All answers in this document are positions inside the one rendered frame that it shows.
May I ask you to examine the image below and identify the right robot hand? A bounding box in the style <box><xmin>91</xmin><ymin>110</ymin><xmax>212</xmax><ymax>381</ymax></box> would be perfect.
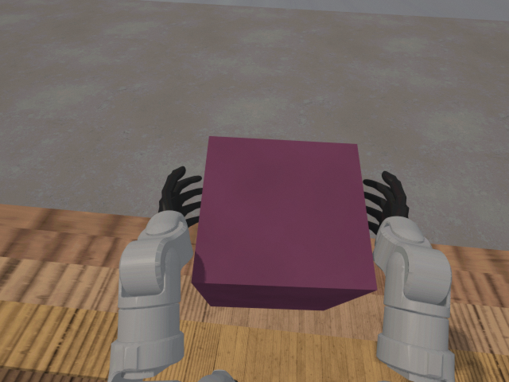
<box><xmin>363</xmin><ymin>171</ymin><xmax>409</xmax><ymax>235</ymax></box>

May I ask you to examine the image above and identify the robot left forearm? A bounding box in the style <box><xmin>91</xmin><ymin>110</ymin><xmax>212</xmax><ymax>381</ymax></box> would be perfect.
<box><xmin>107</xmin><ymin>210</ymin><xmax>193</xmax><ymax>382</ymax></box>

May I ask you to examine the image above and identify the carton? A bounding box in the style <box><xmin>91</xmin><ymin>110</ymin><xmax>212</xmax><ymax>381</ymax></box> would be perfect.
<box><xmin>192</xmin><ymin>136</ymin><xmax>377</xmax><ymax>310</ymax></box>

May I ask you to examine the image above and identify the robot right forearm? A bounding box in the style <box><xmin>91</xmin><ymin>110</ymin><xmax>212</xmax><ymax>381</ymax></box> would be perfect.
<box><xmin>372</xmin><ymin>216</ymin><xmax>455</xmax><ymax>382</ymax></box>

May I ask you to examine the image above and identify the left robot shin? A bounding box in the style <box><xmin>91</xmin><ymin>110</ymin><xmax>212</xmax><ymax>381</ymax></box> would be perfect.
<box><xmin>212</xmin><ymin>369</ymin><xmax>234</xmax><ymax>380</ymax></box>

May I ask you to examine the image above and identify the left robot hand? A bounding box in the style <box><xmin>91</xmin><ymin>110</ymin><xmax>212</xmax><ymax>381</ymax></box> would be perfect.
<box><xmin>158</xmin><ymin>166</ymin><xmax>203</xmax><ymax>228</ymax></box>

